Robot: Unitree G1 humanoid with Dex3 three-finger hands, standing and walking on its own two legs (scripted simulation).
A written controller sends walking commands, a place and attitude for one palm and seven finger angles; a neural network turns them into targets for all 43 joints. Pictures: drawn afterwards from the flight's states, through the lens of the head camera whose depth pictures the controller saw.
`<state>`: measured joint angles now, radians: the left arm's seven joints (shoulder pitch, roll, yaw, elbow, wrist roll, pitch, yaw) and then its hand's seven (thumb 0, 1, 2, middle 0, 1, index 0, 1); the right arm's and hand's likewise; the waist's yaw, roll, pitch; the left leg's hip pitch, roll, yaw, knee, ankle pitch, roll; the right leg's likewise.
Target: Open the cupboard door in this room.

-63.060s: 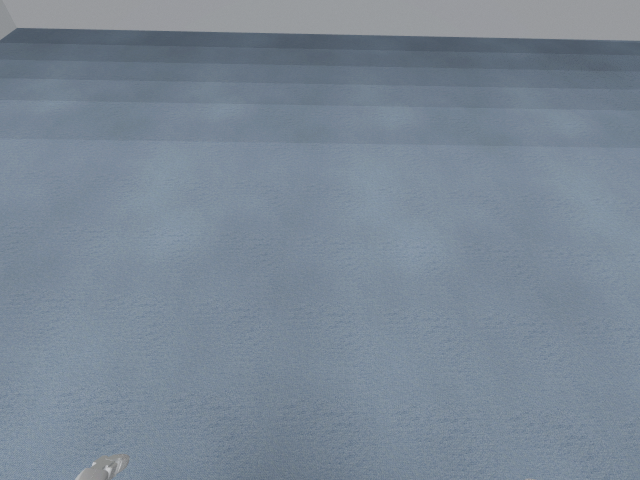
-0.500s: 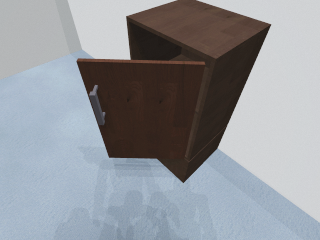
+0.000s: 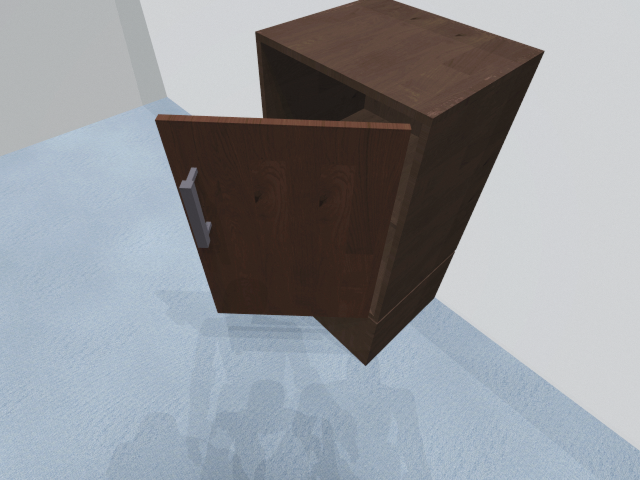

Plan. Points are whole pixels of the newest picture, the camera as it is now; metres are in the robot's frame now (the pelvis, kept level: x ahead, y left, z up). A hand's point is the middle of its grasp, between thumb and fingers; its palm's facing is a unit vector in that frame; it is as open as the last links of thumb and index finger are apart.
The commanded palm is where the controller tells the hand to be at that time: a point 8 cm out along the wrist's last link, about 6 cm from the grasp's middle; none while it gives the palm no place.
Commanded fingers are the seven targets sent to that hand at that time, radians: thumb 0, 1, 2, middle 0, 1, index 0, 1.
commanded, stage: shuffle to correct the standing spot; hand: left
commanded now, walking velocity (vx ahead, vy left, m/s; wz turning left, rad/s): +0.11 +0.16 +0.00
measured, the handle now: (198, 209) +0.57 +0.27 -0.04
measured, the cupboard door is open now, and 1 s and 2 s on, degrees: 45 45 45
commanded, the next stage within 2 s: come to a stop and stand still in 0.12 s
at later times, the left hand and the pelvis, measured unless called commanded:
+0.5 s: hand out of the picture +0.00 +0.23 -0.19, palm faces +0.05 -0.98 -0.18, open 7.4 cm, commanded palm none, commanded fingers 0.00 0.90 0.90 -0.20 -0.30 -0.20 -0.30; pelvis +0.03 +0.05 +0.00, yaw +0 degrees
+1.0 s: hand out of the picture +0.09 +0.19 -0.17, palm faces +0.00 -0.97 -0.24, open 7.3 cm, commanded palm none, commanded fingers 0.00 0.90 0.90 -0.20 -0.30 -0.20 -0.30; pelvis +0.03 +0.01 -0.01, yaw +0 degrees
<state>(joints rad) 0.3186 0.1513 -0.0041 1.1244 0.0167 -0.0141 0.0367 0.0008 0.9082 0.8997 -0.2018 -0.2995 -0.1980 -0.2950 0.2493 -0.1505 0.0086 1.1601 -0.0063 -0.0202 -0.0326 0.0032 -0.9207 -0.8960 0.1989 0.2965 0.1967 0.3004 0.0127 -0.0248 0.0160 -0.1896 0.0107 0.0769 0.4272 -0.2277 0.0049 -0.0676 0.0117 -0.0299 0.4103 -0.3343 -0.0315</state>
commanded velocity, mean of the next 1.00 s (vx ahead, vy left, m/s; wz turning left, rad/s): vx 0.00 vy -0.02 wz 0.00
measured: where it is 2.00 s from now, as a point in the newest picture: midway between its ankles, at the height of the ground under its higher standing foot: outside the picture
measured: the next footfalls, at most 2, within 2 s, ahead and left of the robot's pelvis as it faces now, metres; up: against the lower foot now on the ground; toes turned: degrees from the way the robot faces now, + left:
right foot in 0.78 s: +0.07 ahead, -0.11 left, +0.00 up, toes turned -1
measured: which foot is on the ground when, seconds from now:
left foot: down 0.00-1.00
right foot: down 0.00-0.34, up 0.36-0.76, down 0.78-1.00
